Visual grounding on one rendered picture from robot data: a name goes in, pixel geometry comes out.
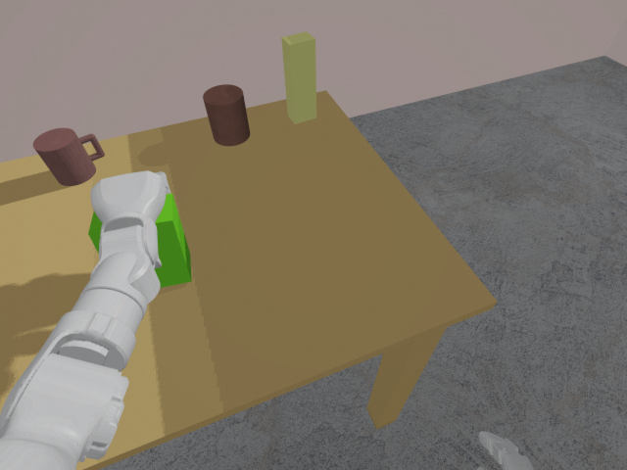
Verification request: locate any robot left upper arm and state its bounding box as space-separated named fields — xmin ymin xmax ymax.
xmin=0 ymin=353 xmax=129 ymax=470

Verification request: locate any robot left hand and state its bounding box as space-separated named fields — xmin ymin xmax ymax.
xmin=91 ymin=170 xmax=171 ymax=269

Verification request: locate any table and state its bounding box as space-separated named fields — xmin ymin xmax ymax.
xmin=0 ymin=90 xmax=497 ymax=470

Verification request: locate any robot left forearm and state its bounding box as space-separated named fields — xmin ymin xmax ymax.
xmin=0 ymin=211 xmax=161 ymax=438

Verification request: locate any sponge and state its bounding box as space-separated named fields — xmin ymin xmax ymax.
xmin=88 ymin=193 xmax=192 ymax=288

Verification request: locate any robot right hand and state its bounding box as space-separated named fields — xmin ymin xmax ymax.
xmin=477 ymin=431 xmax=535 ymax=470

